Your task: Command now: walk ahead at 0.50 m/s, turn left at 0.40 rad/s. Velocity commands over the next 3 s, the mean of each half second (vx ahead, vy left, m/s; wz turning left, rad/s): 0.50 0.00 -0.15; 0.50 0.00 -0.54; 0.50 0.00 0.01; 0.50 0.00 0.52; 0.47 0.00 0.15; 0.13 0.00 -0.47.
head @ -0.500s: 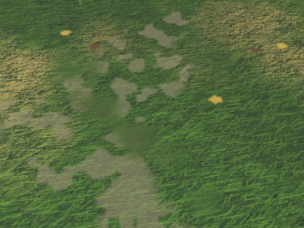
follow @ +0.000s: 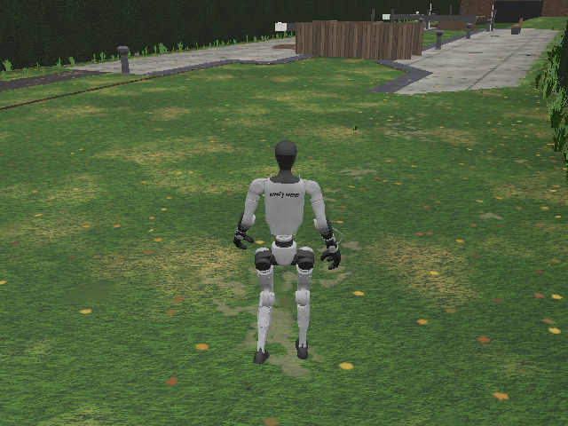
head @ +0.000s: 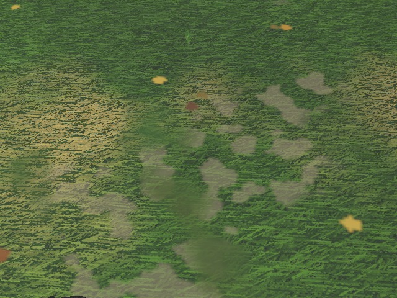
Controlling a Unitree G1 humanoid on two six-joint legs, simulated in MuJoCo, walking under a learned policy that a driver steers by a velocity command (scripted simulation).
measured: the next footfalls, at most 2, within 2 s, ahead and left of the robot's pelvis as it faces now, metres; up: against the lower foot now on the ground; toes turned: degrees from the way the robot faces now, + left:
left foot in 0.36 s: +0.32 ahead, +0.14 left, +0.00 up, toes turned -5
right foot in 0.84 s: +0.53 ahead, -0.19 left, +0.00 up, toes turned -24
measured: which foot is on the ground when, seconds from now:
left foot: up 0.00-0.34, down 0.36-0.86, up 0.88-1.00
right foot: down 0.00-0.36, up 0.38-0.82, down 0.84-1.00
